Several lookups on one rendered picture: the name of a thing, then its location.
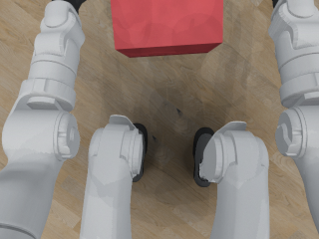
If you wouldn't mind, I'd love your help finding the right robot forearm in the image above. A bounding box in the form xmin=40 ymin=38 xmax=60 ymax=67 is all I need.
xmin=268 ymin=0 xmax=319 ymax=109

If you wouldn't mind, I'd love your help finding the robot right upper arm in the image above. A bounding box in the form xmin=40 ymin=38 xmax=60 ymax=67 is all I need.
xmin=275 ymin=105 xmax=319 ymax=234

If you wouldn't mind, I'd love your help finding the robot right foot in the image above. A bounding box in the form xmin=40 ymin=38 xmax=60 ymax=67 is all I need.
xmin=192 ymin=127 xmax=214 ymax=187

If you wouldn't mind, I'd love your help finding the robot left hand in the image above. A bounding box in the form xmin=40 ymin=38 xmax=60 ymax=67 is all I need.
xmin=51 ymin=0 xmax=87 ymax=15

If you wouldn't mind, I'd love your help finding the left robot forearm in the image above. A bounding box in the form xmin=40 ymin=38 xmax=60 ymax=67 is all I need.
xmin=2 ymin=0 xmax=86 ymax=156

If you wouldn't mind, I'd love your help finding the carton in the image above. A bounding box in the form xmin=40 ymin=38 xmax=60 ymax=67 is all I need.
xmin=110 ymin=0 xmax=223 ymax=58

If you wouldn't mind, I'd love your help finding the robot left thigh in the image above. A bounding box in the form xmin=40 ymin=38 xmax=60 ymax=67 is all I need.
xmin=79 ymin=123 xmax=144 ymax=239

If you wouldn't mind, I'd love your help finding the robot left upper arm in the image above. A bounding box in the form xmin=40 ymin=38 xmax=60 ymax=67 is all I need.
xmin=0 ymin=109 xmax=81 ymax=239

